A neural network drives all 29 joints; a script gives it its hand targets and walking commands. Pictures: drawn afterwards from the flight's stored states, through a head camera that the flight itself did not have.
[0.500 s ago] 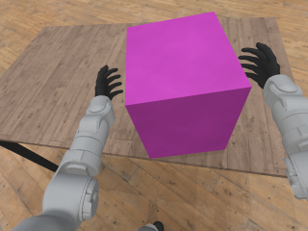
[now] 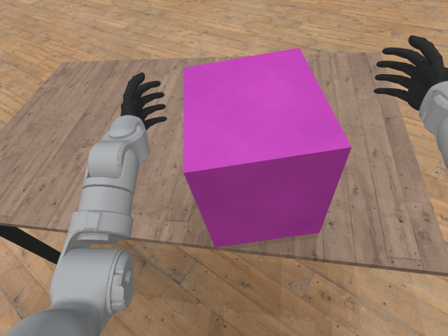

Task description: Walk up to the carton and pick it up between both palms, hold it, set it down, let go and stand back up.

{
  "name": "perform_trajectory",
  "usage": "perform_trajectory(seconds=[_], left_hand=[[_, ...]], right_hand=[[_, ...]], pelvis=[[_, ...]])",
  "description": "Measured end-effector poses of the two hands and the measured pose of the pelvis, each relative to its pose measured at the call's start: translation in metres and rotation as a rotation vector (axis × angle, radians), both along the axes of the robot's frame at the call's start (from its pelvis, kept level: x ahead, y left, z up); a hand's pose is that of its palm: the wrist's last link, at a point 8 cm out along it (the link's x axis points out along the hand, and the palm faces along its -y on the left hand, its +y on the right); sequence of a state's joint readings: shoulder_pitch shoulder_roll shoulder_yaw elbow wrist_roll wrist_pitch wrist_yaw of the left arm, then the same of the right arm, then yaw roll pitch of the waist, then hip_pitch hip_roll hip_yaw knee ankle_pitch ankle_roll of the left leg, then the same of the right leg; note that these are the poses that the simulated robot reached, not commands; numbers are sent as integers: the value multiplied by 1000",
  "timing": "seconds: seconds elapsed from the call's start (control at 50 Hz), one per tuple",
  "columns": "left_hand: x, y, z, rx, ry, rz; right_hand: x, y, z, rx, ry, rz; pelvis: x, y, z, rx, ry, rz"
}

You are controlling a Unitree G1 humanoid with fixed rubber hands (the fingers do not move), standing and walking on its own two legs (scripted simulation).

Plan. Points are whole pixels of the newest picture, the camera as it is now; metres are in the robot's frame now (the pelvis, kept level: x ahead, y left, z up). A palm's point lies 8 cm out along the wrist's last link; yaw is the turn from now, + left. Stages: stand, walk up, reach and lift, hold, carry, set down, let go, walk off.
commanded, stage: set down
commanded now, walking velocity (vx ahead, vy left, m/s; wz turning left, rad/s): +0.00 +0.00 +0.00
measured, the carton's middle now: (254, 153) +0.48 +0.06 +0.02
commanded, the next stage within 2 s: none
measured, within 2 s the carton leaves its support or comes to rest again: neither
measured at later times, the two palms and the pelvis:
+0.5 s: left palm (125, 164) +0.33 +0.25 +0.14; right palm (411, 140) +0.45 -0.19 +0.12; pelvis -0.01 +0.01 +0.01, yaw +1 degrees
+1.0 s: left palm (139, 181) +0.32 +0.24 +0.10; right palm (442, 186) +0.40 -0.24 +0.08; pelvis +0.02 +0.00 +0.01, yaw -1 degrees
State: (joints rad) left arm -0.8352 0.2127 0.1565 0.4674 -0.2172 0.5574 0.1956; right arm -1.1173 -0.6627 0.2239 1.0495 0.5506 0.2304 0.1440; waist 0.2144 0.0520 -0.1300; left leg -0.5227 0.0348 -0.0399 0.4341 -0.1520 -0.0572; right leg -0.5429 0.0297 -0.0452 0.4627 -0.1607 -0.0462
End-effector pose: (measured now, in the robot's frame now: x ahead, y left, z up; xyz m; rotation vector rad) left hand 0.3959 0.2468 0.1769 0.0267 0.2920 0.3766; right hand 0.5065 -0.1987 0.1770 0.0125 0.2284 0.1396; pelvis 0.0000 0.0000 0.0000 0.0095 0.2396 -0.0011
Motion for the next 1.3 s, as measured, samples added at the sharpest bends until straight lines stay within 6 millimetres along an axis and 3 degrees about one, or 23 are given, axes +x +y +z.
perform_trajectory(seconds=[0.12, 0.22, 0.36, 0.5, 0.78, 0.88, 1.04, 1.18, 1.3], left_hand=[[-2, 9, -6, -16, 2, 16], [-13, 6, -25, -38, 3, -1], [-46, 5, -46, -59, 55, 14], [-62, 7, -41, -56, 25, 45], [-56, -27, -46, -70, 47, -4], [-60, -21, -50, -56, 33, 13], [-79, -10, -83, -43, 69, 39], [-103, -21, -110, -38, 85, 3], [-118, -29, -111, -17, 48, 4]], right_hand=[[-7, -10, -10, -42, 36, -7], [-19, 6, -28, -62, 35, 45], [-42, 23, -52, -32, 79, 81], [-58, 8, -54, -37, 95, 51], [-79, -27, -46, -26, 80, 16], [-90, -39, -64, -44, 98, 7], [-117, -38, -102, -61, 109, 19], [-144, -35, -123, -71, 75, 22], [-171, -51, -136, -88, 88, -1]], pelvis=[[-3, 1, 2, -1, 3, -9], [-4, 4, 3, -5, 0, -8], [-9, 8, 5, -7, -44, 9], [-14, 7, 5, -8, -57, 12], [-1, 2, 8, -1, -110, -15], [7, -1, 9, 1, -133, -16], [22, -1, 11, 2, -133, -10], [25, 8, 12, 1, -144, -4], [19, 14, 12, -4, -146, -24]])
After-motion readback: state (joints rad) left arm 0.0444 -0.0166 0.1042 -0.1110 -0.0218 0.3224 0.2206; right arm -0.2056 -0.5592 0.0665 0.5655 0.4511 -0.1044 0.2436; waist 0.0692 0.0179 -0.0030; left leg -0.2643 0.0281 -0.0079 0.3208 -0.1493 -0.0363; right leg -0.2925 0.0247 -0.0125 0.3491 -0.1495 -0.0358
